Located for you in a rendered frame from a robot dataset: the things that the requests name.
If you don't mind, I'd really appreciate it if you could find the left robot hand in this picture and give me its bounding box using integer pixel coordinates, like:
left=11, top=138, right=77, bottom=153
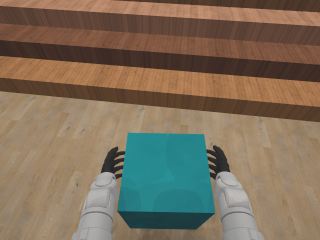
left=101, top=146, right=125, bottom=179

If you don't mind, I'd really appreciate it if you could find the carton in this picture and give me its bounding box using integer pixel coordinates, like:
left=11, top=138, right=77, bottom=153
left=117, top=132, right=216, bottom=230

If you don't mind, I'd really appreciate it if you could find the robot right forearm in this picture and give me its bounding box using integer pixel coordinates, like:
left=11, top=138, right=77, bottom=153
left=214, top=171, right=265, bottom=240

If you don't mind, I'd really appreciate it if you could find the right robot hand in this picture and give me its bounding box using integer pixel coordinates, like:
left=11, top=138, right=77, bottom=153
left=206, top=145, right=230, bottom=180

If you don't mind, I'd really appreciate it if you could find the robot left forearm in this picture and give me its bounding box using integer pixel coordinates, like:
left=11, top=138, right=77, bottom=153
left=71, top=172, right=118, bottom=240

